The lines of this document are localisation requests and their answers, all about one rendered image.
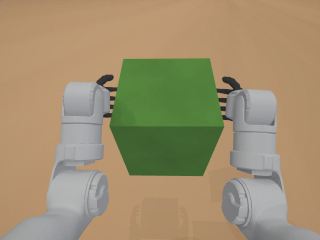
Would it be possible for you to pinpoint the robot right hand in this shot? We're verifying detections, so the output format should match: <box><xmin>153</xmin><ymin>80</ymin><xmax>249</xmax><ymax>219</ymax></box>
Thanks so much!
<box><xmin>216</xmin><ymin>76</ymin><xmax>243</xmax><ymax>121</ymax></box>

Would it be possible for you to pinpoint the robot left hand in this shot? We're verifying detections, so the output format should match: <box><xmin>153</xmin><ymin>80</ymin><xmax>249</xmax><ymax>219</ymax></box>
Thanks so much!
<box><xmin>96</xmin><ymin>74</ymin><xmax>117</xmax><ymax>118</ymax></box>

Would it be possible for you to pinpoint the right robot forearm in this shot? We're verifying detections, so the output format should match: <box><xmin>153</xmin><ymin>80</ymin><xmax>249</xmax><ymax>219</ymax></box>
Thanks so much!
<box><xmin>225</xmin><ymin>89</ymin><xmax>288</xmax><ymax>214</ymax></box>

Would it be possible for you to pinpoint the left robot forearm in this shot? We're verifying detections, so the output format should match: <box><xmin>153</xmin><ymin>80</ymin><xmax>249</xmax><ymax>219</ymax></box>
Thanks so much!
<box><xmin>46</xmin><ymin>82</ymin><xmax>110</xmax><ymax>207</ymax></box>

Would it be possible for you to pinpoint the robot left upper arm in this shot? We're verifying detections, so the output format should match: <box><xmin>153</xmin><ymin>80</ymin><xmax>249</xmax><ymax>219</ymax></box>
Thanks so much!
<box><xmin>0</xmin><ymin>169</ymin><xmax>109</xmax><ymax>240</ymax></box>

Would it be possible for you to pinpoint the robot right upper arm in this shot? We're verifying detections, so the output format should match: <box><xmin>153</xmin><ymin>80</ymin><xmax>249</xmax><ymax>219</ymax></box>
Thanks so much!
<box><xmin>221</xmin><ymin>177</ymin><xmax>320</xmax><ymax>240</ymax></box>

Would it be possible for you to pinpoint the carton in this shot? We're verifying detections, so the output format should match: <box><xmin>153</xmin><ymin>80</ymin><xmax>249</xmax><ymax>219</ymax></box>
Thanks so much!
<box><xmin>109</xmin><ymin>58</ymin><xmax>225</xmax><ymax>176</ymax></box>

